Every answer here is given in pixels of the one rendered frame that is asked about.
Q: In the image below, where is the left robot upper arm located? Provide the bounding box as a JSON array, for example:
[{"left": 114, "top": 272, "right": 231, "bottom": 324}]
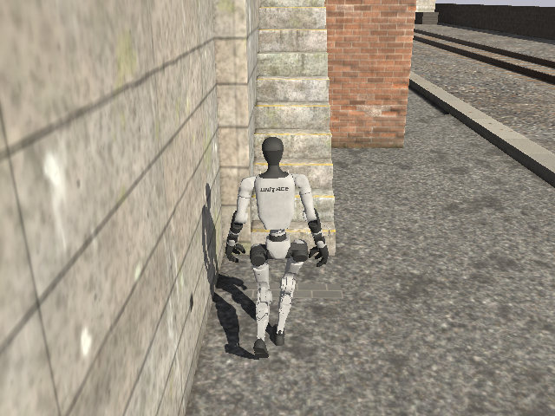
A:
[{"left": 234, "top": 175, "right": 257, "bottom": 224}]

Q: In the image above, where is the left robot shin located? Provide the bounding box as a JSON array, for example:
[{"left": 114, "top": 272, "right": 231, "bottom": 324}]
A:
[{"left": 256, "top": 290, "right": 270, "bottom": 341}]

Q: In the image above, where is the right robot upper arm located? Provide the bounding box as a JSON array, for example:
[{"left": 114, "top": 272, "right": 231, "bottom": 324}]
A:
[{"left": 292, "top": 173, "right": 317, "bottom": 222}]

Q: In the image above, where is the left robot forearm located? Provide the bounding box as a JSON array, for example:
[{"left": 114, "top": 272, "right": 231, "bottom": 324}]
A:
[{"left": 226, "top": 211, "right": 243, "bottom": 246}]

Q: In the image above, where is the robot right hand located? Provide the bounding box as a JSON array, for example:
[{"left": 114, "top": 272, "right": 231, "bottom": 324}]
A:
[{"left": 309, "top": 245, "right": 329, "bottom": 267}]

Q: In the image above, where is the robot left hand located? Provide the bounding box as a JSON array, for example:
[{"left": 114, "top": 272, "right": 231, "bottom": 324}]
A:
[{"left": 225, "top": 243, "right": 245, "bottom": 263}]

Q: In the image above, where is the robot right thigh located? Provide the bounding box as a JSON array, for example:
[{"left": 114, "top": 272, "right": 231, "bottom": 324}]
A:
[{"left": 279, "top": 239, "right": 309, "bottom": 294}]

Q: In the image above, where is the right robot forearm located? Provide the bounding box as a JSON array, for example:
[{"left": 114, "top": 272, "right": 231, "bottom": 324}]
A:
[{"left": 308, "top": 208, "right": 326, "bottom": 248}]

